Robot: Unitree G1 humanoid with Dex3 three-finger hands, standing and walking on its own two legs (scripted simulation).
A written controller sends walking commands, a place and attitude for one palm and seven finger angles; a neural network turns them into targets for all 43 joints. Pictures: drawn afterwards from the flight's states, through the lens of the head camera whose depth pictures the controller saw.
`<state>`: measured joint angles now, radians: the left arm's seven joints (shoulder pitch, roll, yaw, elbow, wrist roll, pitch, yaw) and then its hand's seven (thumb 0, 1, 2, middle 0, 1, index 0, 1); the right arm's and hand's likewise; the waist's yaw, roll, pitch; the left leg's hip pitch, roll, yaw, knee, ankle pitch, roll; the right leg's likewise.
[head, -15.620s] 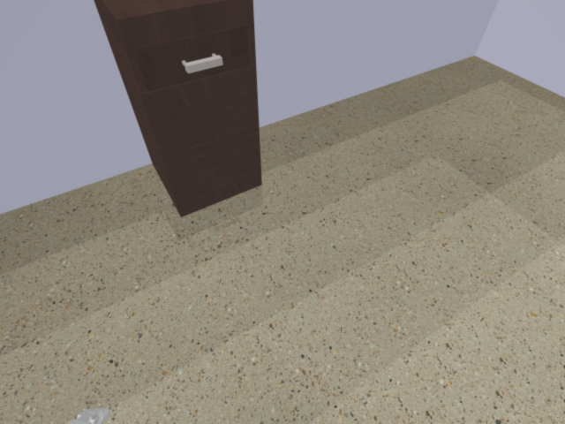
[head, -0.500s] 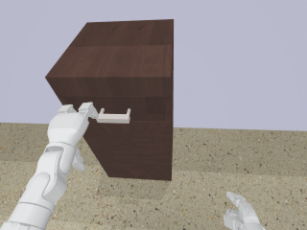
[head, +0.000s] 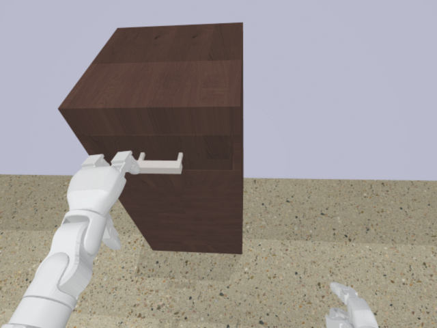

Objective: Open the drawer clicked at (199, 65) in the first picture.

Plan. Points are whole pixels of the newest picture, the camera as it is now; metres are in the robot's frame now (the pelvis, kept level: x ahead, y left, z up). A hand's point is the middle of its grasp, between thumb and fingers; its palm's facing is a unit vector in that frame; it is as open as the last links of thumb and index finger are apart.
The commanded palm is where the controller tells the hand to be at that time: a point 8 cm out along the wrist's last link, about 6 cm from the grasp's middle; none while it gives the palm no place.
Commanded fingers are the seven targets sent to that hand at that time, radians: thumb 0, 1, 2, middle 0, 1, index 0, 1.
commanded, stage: move the hooked fingers above the handle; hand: left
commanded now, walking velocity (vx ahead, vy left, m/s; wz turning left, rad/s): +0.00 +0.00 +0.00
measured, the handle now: (159, 161) +0.51 +0.24 -0.06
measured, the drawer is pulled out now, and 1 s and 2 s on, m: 0.00 0.00 0.00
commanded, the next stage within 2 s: none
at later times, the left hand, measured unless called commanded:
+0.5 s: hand (132, 186) +0.36 +0.23 +0.05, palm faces -0.01 -0.06 -1.00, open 13.9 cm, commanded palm +0.34 +0.24 +0.10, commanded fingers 0.00 -0.50 0.30 -0.30 -1.20 -0.30 -1.20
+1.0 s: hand (141, 174) +0.41 +0.23 +0.02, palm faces -0.03 -0.04 -1.00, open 13.9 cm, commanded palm +0.39 +0.24 +0.08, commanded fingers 0.00 -0.50 0.30 -0.30 -1.20 -0.30 -1.20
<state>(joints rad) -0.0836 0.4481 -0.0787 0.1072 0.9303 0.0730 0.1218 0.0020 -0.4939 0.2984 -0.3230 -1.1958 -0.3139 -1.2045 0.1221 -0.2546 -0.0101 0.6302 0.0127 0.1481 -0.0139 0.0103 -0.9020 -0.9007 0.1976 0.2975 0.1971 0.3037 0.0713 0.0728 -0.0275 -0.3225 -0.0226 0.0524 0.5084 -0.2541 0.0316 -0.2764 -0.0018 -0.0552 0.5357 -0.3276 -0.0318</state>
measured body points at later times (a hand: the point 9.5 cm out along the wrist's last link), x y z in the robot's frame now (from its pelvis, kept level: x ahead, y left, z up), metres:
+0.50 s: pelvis +0.00 -0.01 -0.01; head +0.04 -0.04 +0.44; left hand +0.35 +0.23 +0.10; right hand +0.14 -0.26 -0.14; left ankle +0.00 +0.10 -0.73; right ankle -0.03 -0.10 -0.73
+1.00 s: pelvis +0.00 +0.00 -0.01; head +0.05 -0.02 +0.43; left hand +0.40 +0.23 +0.08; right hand +0.09 -0.27 -0.15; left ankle +0.00 +0.10 -0.73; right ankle -0.03 -0.10 -0.73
